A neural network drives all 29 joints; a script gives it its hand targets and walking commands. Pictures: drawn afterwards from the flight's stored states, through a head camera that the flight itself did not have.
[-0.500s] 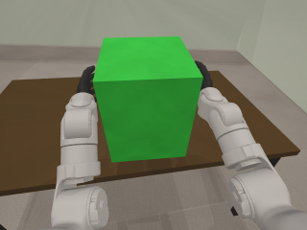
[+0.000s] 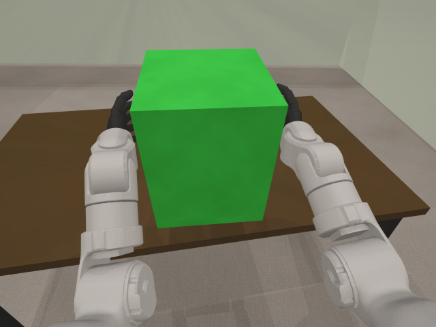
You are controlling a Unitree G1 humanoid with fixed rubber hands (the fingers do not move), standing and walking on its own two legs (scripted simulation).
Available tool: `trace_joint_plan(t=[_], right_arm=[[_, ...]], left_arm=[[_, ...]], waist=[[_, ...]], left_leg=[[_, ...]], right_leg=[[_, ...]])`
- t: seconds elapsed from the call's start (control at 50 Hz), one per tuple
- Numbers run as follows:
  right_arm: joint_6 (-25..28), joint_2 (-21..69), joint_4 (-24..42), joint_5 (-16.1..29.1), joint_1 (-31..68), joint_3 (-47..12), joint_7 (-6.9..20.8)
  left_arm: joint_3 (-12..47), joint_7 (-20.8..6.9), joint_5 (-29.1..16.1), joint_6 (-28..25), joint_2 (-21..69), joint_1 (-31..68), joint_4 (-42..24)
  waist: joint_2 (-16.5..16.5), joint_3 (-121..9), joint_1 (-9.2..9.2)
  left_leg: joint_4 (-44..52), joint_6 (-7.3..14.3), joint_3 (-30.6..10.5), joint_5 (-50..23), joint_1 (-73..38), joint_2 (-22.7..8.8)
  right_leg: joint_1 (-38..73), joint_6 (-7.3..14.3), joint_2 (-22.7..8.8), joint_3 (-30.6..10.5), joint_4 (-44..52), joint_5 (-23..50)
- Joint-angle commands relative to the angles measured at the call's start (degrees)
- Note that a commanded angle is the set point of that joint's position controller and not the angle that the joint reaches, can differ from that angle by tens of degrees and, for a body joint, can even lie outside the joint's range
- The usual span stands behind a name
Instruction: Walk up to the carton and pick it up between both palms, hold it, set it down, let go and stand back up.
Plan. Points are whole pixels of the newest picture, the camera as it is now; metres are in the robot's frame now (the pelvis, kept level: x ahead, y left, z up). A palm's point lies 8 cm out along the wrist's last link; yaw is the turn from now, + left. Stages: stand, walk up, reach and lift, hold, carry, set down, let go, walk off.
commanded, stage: hold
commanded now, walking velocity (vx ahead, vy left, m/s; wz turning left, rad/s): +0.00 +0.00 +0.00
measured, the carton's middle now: (206, 138) +0.39 +0.01 +0.20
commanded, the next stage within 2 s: none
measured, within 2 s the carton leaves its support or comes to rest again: neither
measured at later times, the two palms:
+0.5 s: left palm (120, 135) +0.37 +0.16 +0.23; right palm (288, 125) +0.37 -0.14 +0.24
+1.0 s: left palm (120, 135) +0.37 +0.15 +0.23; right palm (288, 126) +0.37 -0.14 +0.24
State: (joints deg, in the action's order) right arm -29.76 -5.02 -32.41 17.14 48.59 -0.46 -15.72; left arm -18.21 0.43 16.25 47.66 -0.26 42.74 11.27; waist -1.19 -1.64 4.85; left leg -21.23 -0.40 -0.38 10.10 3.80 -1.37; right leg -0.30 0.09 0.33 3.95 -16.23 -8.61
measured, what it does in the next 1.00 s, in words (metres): stands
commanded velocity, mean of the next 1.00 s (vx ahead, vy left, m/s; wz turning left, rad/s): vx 0.00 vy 0.00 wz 0.00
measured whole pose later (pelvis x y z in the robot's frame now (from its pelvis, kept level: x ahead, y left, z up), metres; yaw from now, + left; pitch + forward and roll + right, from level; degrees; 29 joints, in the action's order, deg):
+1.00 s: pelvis +0.00 +0.00 +0.00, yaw +0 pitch -7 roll -1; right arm -29.5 -5.3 -32.7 17.8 48.7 -1.2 -15.9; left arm -17.9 0.3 16.2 47.5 -0.4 42.3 11.1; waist -1.5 -1.6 5.2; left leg -21.4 -0.5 -0.7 10.3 3.8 -1.4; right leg 0.0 0.1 0.4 4.1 -16.0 -8.7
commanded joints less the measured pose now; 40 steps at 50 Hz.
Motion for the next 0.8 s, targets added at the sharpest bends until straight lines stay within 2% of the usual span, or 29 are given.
trace_joint_plan(t=[0.0,0.2,0.78], right_arm=[[4.23,38.18,18.34,6.15,48.25,-17.19,6.94],[4.61,38.67,16.33,6.48,48.97,-16.44,6.86],[4.28,37.82,20.5,7.5,46.94,-18.34,6.54]], left_arm=[[26.81,-8.62,-10.71,-5.7,33.86,45.69,-7.5],[25.79,-8.75,-10.85,-6.68,33.67,47.36,-5.81],[28.24,-8.33,-11.22,-5.83,34.0,44.99,-10.52]], waist=[[3.34,-25.3,0.26],[3.71,-25.94,0.56],[4.3,-26.5,0.9]], left_leg=[[1.84,-1.52,0.39,-12.73,-6.62,3.93],[1.7,-1.57,0.31,-12.84,-6.23,4.26],[0.46,-2.44,-0.06,-17.4,-8.41,4.04]], right_leg=[[4.41,-2.93,3.76,-0.85,1.11,7.87],[4.54,-3.19,3.54,-0.87,1.12,8.38],[5.1,-3.17,3.99,-0.64,0.56,11.39]])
